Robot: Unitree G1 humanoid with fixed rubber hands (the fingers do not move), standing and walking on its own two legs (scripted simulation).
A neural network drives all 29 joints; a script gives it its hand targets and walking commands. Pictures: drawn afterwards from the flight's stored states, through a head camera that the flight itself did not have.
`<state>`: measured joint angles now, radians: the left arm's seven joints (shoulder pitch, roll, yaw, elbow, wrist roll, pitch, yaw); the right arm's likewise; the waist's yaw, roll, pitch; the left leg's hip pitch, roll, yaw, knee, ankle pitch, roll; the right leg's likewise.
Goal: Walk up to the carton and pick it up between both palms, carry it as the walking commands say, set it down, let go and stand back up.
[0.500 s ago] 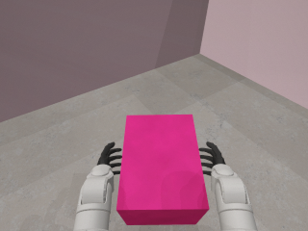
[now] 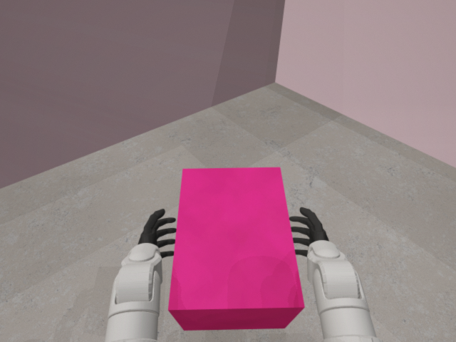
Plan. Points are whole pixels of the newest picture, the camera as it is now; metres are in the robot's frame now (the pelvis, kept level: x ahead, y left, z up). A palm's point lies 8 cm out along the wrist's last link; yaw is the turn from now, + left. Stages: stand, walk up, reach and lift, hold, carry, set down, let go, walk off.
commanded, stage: hold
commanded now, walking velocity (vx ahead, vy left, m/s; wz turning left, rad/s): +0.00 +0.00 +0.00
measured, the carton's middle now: (232, 247) +0.34 +0.02 -0.04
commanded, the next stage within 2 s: set down in 0.10 s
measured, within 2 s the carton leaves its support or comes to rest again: neither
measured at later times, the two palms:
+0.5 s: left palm (140, 259) +0.27 +0.19 +0.01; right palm (299, 249) +0.30 -0.11 +0.01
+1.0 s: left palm (151, 276) +0.29 +0.19 -0.09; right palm (287, 262) +0.33 -0.10 -0.08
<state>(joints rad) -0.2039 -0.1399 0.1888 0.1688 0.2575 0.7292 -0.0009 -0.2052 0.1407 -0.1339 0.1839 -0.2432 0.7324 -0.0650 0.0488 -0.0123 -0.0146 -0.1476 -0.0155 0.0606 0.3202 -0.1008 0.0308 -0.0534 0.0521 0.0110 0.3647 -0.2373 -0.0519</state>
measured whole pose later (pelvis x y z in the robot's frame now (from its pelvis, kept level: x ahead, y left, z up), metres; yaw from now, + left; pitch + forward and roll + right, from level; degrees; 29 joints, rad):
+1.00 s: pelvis -0.04 -0.01 -0.04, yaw +1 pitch +14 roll +0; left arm -0.48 -0.17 0.49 0.46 0.36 0.32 -0.01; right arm -0.53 0.22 -0.40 0.56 -0.35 0.28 -0.06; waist 0.08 -0.04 0.04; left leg -0.78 0.01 0.02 0.72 -0.19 0.02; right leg -0.68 0.08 -0.04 0.78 -0.35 -0.07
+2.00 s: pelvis -0.07 +0.01 -0.20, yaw +0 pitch +39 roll -2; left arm -0.81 -0.10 0.48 0.52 0.27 0.37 0.08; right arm -0.89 0.06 -0.44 0.69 -0.23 0.29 -0.05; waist 0.05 -0.06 -0.17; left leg -1.74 0.00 0.04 1.42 -0.35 0.06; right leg -1.63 0.09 -0.03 1.50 -0.55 -0.03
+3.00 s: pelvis -0.09 +0.00 -0.33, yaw -2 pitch +44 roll -2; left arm -1.17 0.09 0.47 0.70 0.17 0.33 0.08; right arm -1.24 -0.05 -0.37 0.81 -0.13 0.27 -0.17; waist 0.09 -0.08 0.04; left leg -2.20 0.03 0.03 1.84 -0.41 0.05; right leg -2.08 0.11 -0.07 1.95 -0.64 -0.05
